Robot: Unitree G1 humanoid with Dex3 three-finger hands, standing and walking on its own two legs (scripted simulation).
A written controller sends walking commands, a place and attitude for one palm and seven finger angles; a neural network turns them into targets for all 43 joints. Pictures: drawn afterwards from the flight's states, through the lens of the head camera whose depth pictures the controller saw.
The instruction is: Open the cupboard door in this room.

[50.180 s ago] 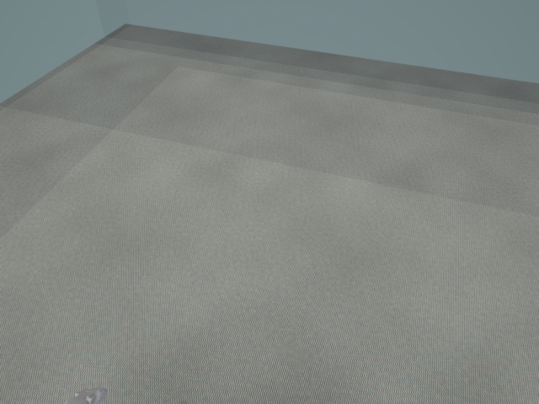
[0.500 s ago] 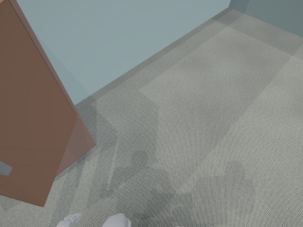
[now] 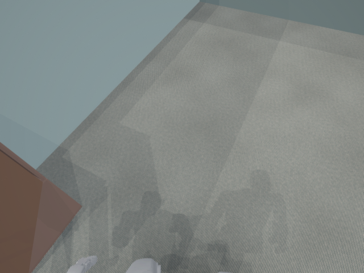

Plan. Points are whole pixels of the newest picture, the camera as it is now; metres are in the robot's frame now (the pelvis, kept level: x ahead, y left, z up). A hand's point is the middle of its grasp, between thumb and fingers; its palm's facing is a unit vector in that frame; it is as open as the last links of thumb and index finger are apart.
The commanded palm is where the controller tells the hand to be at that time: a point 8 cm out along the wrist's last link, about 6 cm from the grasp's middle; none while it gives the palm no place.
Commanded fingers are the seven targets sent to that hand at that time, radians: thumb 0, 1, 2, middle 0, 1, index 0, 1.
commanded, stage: walk to a spot facing it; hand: left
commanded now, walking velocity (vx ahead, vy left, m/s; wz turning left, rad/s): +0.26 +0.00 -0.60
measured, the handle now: out of the picture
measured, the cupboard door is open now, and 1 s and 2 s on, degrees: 40 40 40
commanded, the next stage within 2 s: turn to face it in 1.34 s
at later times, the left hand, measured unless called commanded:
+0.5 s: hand (144, 212) +0.28 +0.13 -0.15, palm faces -0.35 -0.92 -0.17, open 7.4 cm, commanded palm none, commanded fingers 0.00 0.90 0.90 -0.20 -0.30 -0.20 -0.30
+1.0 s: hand (182, 177) +0.39 +0.03 -0.16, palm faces -0.41 -0.89 -0.20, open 7.3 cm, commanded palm none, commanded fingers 0.00 0.90 0.90 -0.20 -0.30 -0.20 -0.30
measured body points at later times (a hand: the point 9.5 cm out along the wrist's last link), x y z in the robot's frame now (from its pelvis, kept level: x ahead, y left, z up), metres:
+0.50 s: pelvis +0.10 -0.02 +0.01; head +0.15 -0.03 +0.46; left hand +0.30 +0.18 -0.13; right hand -0.02 -0.23 -0.13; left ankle +0.05 +0.14 -0.73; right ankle +0.13 -0.17 -0.68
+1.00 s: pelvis +0.30 -0.14 +0.01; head +0.33 -0.15 +0.46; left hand +0.41 +0.08 -0.14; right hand +0.29 -0.41 -0.12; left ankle +0.44 -0.08 -0.71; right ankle +0.17 -0.17 -0.73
